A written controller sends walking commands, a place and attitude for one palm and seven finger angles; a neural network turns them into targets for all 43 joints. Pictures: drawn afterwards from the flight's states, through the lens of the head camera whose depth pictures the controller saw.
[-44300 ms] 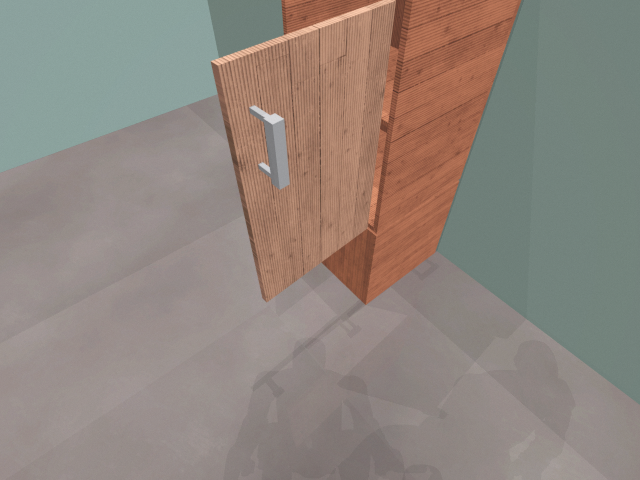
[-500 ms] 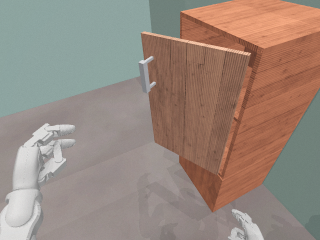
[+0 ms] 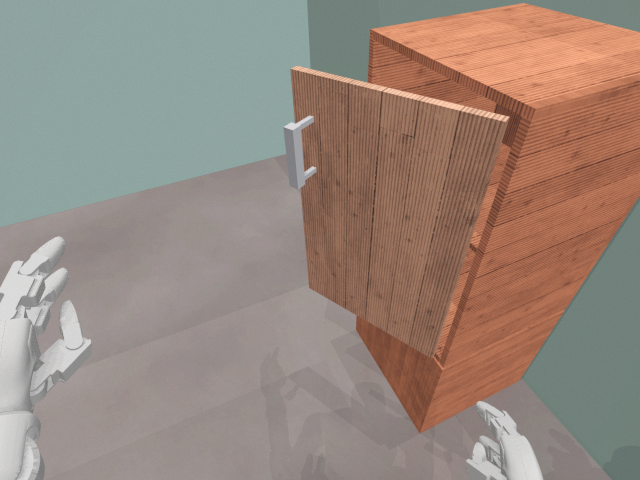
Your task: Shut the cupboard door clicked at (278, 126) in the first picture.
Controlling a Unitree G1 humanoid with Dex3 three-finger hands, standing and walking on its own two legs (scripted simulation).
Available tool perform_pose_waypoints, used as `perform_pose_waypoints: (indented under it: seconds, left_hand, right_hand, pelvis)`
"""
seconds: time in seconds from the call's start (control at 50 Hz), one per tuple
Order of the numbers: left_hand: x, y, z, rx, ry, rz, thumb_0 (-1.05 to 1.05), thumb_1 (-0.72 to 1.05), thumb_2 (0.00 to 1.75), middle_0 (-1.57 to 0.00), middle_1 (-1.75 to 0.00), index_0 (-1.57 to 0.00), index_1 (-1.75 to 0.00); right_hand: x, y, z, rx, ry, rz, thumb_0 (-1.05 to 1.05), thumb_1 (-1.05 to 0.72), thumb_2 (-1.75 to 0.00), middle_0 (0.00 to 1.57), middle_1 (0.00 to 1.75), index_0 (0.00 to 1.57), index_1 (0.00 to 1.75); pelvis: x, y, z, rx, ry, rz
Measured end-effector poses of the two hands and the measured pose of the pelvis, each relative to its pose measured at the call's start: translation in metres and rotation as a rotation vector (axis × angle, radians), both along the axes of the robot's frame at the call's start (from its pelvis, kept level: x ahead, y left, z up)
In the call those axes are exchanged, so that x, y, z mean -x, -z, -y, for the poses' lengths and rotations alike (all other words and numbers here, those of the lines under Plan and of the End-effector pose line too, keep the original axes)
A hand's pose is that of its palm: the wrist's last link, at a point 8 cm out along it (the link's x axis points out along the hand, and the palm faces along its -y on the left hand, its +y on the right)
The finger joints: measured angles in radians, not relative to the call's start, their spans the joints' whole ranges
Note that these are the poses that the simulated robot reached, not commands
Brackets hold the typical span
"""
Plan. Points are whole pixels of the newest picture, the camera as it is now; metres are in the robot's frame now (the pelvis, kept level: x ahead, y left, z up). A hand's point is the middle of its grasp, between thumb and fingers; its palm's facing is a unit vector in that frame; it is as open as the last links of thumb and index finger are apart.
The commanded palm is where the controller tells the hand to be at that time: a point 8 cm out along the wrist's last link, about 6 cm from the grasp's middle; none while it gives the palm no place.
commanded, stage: draw the hand back to the body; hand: left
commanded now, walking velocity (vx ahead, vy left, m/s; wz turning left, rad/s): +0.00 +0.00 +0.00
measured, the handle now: (302, 152) +0.65 +0.12 +0.10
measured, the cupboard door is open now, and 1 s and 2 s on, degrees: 28 28 28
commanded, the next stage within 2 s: step back with the hand held close in 0.02 s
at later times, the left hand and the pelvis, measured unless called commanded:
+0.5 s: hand (56, 348) +0.19 +0.29 +0.15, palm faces +0.35 -0.80 -0.49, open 7.4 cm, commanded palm +0.13 +0.33 +0.17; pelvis -0.02 +0.03 +0.00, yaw -1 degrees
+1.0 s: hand out of the picture +0.08 +0.30 +0.16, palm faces +0.49 -0.77 -0.39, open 7.4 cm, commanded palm +0.02 +0.34 +0.17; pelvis -0.10 +0.04 -0.02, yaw +2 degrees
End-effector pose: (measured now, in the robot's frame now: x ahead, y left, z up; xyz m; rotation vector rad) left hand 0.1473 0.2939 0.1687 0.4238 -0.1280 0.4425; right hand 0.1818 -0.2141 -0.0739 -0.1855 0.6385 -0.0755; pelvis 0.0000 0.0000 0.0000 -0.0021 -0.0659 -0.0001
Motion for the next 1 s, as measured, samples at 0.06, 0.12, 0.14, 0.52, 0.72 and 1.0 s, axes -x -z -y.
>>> perform_pose_waypoints:
  seconds: [0.06, 0.12, 0.14, 0.52, 0.72, 1.0]
  left_hand:
    - [-0.001, -0.009, 0.000, -0.029, 0.010, 0.019, 0.02, 0.89, 0.90, -0.22, -0.30, -0.22, -0.30]
    - [-0.002, -0.014, -0.004, -0.048, 0.002, 0.027, 0.02, 0.89, 0.90, -0.22, -0.30, -0.22, -0.30]
    - [-0.003, -0.014, -0.005, -0.049, -0.003, 0.023, 0.01, 0.89, 0.90, -0.22, -0.30, -0.22, -0.30]
    - [0.003, -0.007, -0.033, -0.136, 0.088, -0.037, 0.02, 0.89, 0.90, -0.22, -0.30, -0.22, -0.30]
    - [0.045, 0.000, -0.052, -0.142, 0.060, 0.026, 0.01, 0.89, 0.90, -0.21, -0.30, -0.22, -0.30]
    - [0.108, -0.006, -0.044, -0.146, 0.027, 0.195, 0.01, 0.89, 0.90, -0.21, -0.30, -0.22, -0.30]
  right_hand:
    - [0.001, 0.001, -0.001, -0.007, 0.002, 0.001, 0.01, -0.90, -0.90, 0.20, 0.30, 0.20, 0.30]
    - [0.002, 0.005, -0.002, -0.014, 0.005, -0.014, 0.01, -0.90, -0.90, 0.20, 0.30, 0.20, 0.30]
    - [0.003, 0.006, -0.002, -0.016, 0.007, -0.022, 0.01, -0.90, -0.90, 0.20, 0.30, 0.20, 0.30]
    - [0.037, 0.003, 0.005, 0.070, 0.138, -0.139, 0.01, -0.90, -0.90, 0.20, 0.30, 0.20, 0.30]
    - [0.071, -0.002, -0.016, 0.074, 0.105, -0.081, 0.01, -0.90, -0.90, 0.20, 0.30, 0.20, 0.30]
    - [0.133, 0.022, -0.015, 0.112, 0.043, -0.156, 0.01, -0.90, -0.90, 0.20, 0.30, 0.21, 0.30]
  pelvis:
    - [-0.002, 0.000, 0.000, 0.002, 0.002, 0.003]
    - [-0.002, 0.000, -0.001, 0.001, 0.004, 0.003]
    - [-0.002, 0.000, -0.001, 0.001, 0.005, 0.002]
    - [0.023, 0.004, -0.030, 0.014, 0.017, -0.081]
    - [0.062, 0.011, -0.041, 0.022, 0.012, -0.076]
    - [0.104, 0.024, -0.037, 0.038, -0.039, -0.059]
